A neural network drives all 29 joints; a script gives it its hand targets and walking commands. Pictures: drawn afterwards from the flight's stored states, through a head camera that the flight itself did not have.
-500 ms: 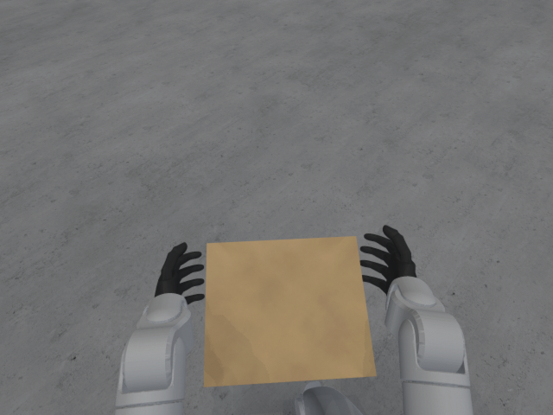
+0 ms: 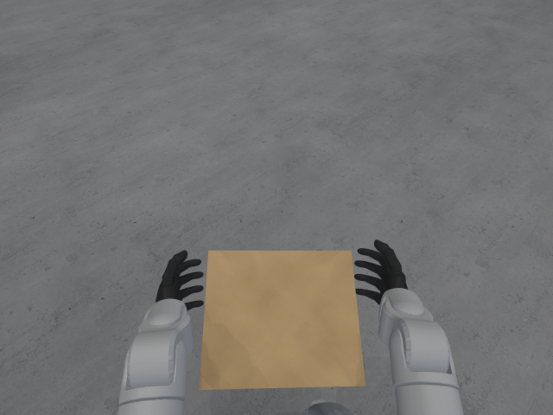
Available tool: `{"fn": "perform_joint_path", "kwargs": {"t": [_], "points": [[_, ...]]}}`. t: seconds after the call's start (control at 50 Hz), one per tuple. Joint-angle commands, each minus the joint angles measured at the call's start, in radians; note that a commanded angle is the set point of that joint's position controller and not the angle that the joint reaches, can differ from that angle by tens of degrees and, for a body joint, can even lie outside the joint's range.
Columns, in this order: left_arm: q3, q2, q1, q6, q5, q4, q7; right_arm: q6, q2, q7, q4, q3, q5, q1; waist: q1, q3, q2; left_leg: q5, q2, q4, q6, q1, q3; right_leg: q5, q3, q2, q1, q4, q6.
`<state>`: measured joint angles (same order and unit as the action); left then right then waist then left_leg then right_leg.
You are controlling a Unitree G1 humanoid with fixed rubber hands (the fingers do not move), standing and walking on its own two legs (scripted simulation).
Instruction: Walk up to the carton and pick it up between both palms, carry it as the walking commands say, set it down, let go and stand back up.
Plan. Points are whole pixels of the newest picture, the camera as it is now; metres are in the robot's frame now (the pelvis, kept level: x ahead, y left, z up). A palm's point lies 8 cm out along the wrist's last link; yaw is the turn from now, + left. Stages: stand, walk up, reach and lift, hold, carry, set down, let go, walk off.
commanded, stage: carry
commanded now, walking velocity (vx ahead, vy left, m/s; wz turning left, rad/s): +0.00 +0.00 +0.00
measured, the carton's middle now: (278, 318) +0.30 -0.01 -0.07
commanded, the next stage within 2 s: none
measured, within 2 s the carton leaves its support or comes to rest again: neither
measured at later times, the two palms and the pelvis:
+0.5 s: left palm (189, 145) +0.65 +0.14 +0.04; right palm (335, 142) +0.64 -0.17 +0.03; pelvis +0.36 +0.00 +0.00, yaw +1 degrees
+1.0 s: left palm (203, 64) +1.00 +0.13 +0.04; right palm (314, 64) +1.00 -0.18 +0.03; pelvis +0.71 -0.02 +0.01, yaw +1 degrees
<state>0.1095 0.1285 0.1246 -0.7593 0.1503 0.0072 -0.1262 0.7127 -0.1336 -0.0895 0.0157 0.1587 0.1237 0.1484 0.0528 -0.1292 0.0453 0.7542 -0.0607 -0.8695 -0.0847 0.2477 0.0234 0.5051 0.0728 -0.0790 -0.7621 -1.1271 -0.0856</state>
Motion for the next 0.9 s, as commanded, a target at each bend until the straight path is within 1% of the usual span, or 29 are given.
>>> {"fn": "perform_joint_path", "kwargs": {"t": [0.0,0.02,0.04,0.08,0.1,0.12,0.18,0.24,0.26,0.28,0.3,0.32,0.38,0.4,0.44,0.48,0.5,0.52,0.54,0.6,0.66,0.7,0.76,0.78,0.8,0.82,0.84,0.86,0.88], "points": [[-0.634,0.732,0.402,0.020,-0.307,0.364,0.212,0.057,-0.764,0.221,-0.323,-0.752,-0.402,0.427,-0.087,-0.434,0.074,-1.584,0.108,-0.181,0.081,0.011,-0.055,-0.882,0.008,0.040,0.756,0.558,-0.075],[-0.527,0.676,0.394,0.029,-0.220,0.218,0.211,0.065,-0.707,0.233,-0.175,-0.667,-0.323,0.427,-0.121,-0.532,-0.202,-0.624,-0.051,-0.598,0.166,0.283,-0.002,-1.807,-0.360,0.319,1.069,0.478,-0.261],[-0.466,0.678,0.355,0.046,-0.170,0.136,0.210,0.062,-0.708,0.249,-0.152,-0.652,-0.308,0.465,-0.097,-0.503,-0.386,-0.144,-0.118,-0.704,0.151,0.363,-0.047,-2.097,-0.497,0.425,1.085,0.456,-0.347],[-0.417,0.686,0.412,0.058,-0.109,0.068,0.212,0.038,-0.692,0.268,-0.052,-0.596,-0.265,0.473,-0.103,-0.277,-0.151,-0.099,-0.072,-0.620,0.113,0.476,-0.112,-1.744,-0.561,0.396,0.927,0.558,-0.331],[-0.473,0.689,0.489,0.051,-0.157,0.193,0.211,0.044,-0.708,0.266,-0.063,-0.608,-0.280,0.444,-0.096,-0.184,-0.067,-0.081,-0.043,-0.601,0.095,0.557,-0.129,-1.611,-0.559,0.390,0.910,0.583,-0.306],[-0.421,0.682,0.422,0.057,-0.110,0.049,0.214,0.033,-0.683,0.264,0.109,-0.509,-0.188,0.340,-0.102,-0.119,-0.072,-0.021,-0.038,-0.573,0.087,0.638,-0.128,-1.620,-0.553,0.380,0.922,0.563,-0.294],[-0.556,0.709,0.449,0.058,-0.239,0.227,0.227,0.017,-0.701,0.244,-0.036,-0.558,-0.205,0.299,-0.078,-0.158,-0.140,-0.095,0.029,-0.175,0.056,0.557,-0.100,-1.563,-0.414,0.314,0.909,0.534,-0.180],[-0.492,0.681,0.469,0.076,-0.215,0.061,0.255,-0.011,-0.674,0.223,0.073,-0.476,-0.117,0.321,-0.041,-0.169,-0.257,-0.494,-0.016,0.255,0.040,0.118,0.030,-1.580,-0.145,0.218,0.647,0.437,-0.088],[-0.554,0.686,0.518,0.074,-0.265,0.182,0.254,-0.008,-0.699,0.222,-0.034,-0.537,-0.168,0.366,-0.016,-0.279,-0.249,-0.793,-0.006,0.307,-0.001,-0.118,-0.014,-1.526,-0.107,0.208,0.546,0.306,-0.039],[-0.567,0.677,0.543,0.061,-0.274,0.161,0.262,-0.006,-0.683,0.216,0.040,-0.493,-0.124,0.288,0.010,-0.366,-0.015,-1.540,0.173,0.261,-0.131,-0.336,-0.256,-1.053,-0.063,0.133,0.356,-0.025,0.081],[-0.500,0.650,0.542,0.079,-0.226,0.019,0.267,-0.030,-0.670,0.210,0.185,-0.419,-0.064,0.268,-0.001,-0.348,0.260,-2.394,0.301,0.181,-0.201,-0.574,-0.393,-0.189,-0.008,0.012,0.075,-0.248,0.118],[-0.555,0.659,0.551,0.092,-0.292,0.148,0.266,-0.034,-0.694,0.200,0.088,-0.480,-0.118,0.246,0.015,-0.296,0.329,-2.573,0.306,0.193,-0.191,-0.780,-0.403,0.151,-0.019,-0.060,-0.202,-0.388,0.097],[-0.566,0.682,0.416,0.055,-0.313,0.175,0.245,-0.001,-0.668,0.186,-0.188,-0.606,-0.238,0.373,0.031,-0.185,0.069,-2.268,0.276,0.159,-0.119,-0.926,-0.424,0.314,-0.018,-0.020,-0.617,-0.422,0.014],[-0.561,0.665,0.419,0.047,-0.313,0.208,0.238,0.015,-0.679,0.187,-0.189,-0.620,-0.263,0.360,0.029,-0.201,0.080,-2.148,0.265,0.116,-0.122,-0.939,-0.425,0.363,-0.042,0.013,-0.670,-0.306,-0.013],[-0.556,0.660,0.412,0.054,-0.280,0.196,0.232,0.007,-0.704,0.198,-0.198,-0.629,-0.272,0.427,-0.006,-0.217,0.086,-1.979,0.151,0.121,-0.054,-0.666,-0.288,0.082,0.040,-0.001,-0.336,0.164,-0.029],[-0.608,0.694,0.434,0.055,-0.278,0.244,0.230,0.021,-0.737,0.219,-0.213,-0.690,-0.318,0.417,-0.072,-0.329,0.058,-1.798,0.094,-0.056,0.034,-0.129,-0.069,-0.528,0.135,-0.059,0.471,0.559,-0.014],[-0.574,0.715,0.333,0.050,-0.226,0.139,0.236,0.021,-0.734,0.232,-0.163,-0.696,-0.299,0.404,-0.115,-0.454,0.019,-1.430,0.080,-0.294,0.091,0.127,-0.030,-1.127,-0.088,0.083,0.871,0.531,-0.112],[-0.520,0.705,0.371,0.072,-0.174,0.070,0.237,0.008,-0.740,0.242,-0.108,-0.672,-0.265,0.465,-0.135,-0.518,-0.368,-0.248,-0.140,-0.731,0.181,0.425,0.009,-2.057,-0.440,0.360,1.161,0.474,-0.298],[-0.512,0.738,0.371,0.084,-0.176,0.066,0.242,0.009,-0.732,0.265,-0.107,-0.662,-0.263,0.456,-0.111,-0.502,-0.385,-0.138,-0.123,-0.731,0.121,0.396,-0.096,-2.049,-0.537,0.423,1.086,0.482,-0.358],[-0.494,0.718,0.524,0.110,-0.158,0.141,0.243,-0.018,-0.737,0.282,-0.006,-0.610,-0.247,0.467,-0.105,-0.191,-0.049,-0.096,-0.053,-0.582,0.081,0.536,-0.145,-1.554,-0.561,0.365,0.894,0.595,-0.297],[-0.553,0.749,0.452,0.117,-0.203,0.127,0.258,-0.042,-0.761,0.268,0.055,-0.578,-0.183,0.323,-0.105,-0.160,-0.123,-0.091,-0.029,-0.418,0.068,0.599,-0.099,-1.604,-0.467,0.317,0.938,0.568,-0.217],[-0.567,0.724,0.469,0.111,-0.245,0.145,0.270,-0.047,-0.734,0.243,0.002,-0.576,-0.165,0.333,-0.085,-0.166,-0.175,-0.202,0.003,-0.128,0.042,0.561,-0.043,-1.610,-0.352,0.262,0.953,0.561,-0.134],[-0.546,0.687,0.528,0.123,-0.259,0.120,0.291,-0.057,-0.702,0.223,0.026,-0.532,-0.106,0.370,-0.078,-0.152,-0.284,-0.486,-0.076,0.150,0.013,0.245,0.115,-1.730,-0.174,0.182,0.734,0.530,-0.047],[-0.563,0.689,0.543,0.119,-0.266,0.111,0.298,-0.052,-0.716,0.217,0.025,-0.548,-0.107,0.398,-0.078,-0.191,-0.351,-0.573,-0.063,0.178,-0.005,0.161,0.097,-1.796,-0.183,0.203,0.723,0.486,-0.016],[-0.544,0.678,0.545,0.120,-0.244,0.023,0.304,-0.052,-0.711,0.217,0.121,-0.513,-0.070,0.361,-0.051,-0.242,-0.313,-0.748,-0.023,0.237,-0.054,-0.017,0.021,-1.749,-0.174,0.211,0.630,0.373,0.025],[-0.536,0.665,0.585,0.128,-0.229,-0.020,0.310,-0.067,-0.684,0.216,0.202,-0.464,-0.034,0.323,-0.013,-0.347,-0.101,-1.320,0.136,0.211,-0.179,-0.239,-0.205,-1.354,-0.118,0.158,0.455,0.067,0.118],[-0.556,0.689,0.549,0.133,-0.246,-0.050,0.314,-0.082,-0.722,0.218,0.234,-0.477,-0.044,0.248,0.025,-0.428,0.182,-2.163,0.306,0.161,-0.317,-0.539,-0.414,-0.682,-0.067,0.061,0.167,-0.350,0.180],[-0.611,0.736,0.536,0.138,-0.297,0.028,0.316,-0.077,-0.757,0.222,0.136,-0.541,-0.097,0.248,0.002,-0.329,0.299,-2.509,0.336,0.190,-0.328,-0.718,-0.459,0.160,-0.062,-0.068,-0.157,-0.475,0.145],[-0.606,0.734,0.554,0.140,-0.298,0.027,0.316,-0.077,-0.779,0.220,0.103,-0.565,-0.126,0.312,0.005,-0.246,0.168,-2.334,0.324,0.268,-0.270,-0.722,-0.458,0.232,-0.068,-0.036,-0.303,-0.523,0.089]]}}
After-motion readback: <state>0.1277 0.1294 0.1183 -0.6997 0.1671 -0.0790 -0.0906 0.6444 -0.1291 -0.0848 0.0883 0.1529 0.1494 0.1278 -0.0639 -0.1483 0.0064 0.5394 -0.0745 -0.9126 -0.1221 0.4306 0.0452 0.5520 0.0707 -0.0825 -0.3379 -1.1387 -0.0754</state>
